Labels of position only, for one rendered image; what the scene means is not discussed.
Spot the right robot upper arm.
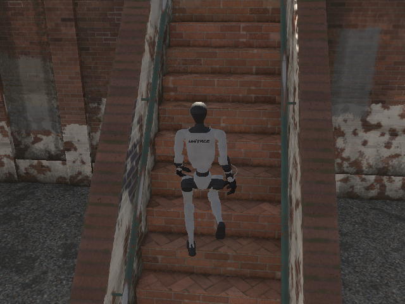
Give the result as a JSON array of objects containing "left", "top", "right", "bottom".
[{"left": 213, "top": 129, "right": 228, "bottom": 165}]

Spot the right robot hand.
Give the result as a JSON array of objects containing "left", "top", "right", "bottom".
[{"left": 223, "top": 179, "right": 237, "bottom": 195}]

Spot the left robot foot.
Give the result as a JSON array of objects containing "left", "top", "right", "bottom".
[{"left": 187, "top": 240, "right": 196, "bottom": 257}]

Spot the robot right forearm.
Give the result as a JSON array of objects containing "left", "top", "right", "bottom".
[{"left": 222, "top": 156, "right": 235, "bottom": 182}]

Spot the left robot upper arm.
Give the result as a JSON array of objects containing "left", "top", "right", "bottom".
[{"left": 174, "top": 129, "right": 187, "bottom": 163}]

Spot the humanoid robot head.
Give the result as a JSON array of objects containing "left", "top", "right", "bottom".
[{"left": 189, "top": 102, "right": 211, "bottom": 133}]

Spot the left robot hand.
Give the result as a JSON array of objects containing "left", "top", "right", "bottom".
[{"left": 176, "top": 167, "right": 191, "bottom": 177}]

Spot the robot left forearm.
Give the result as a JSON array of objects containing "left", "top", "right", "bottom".
[{"left": 173, "top": 155, "right": 184, "bottom": 171}]

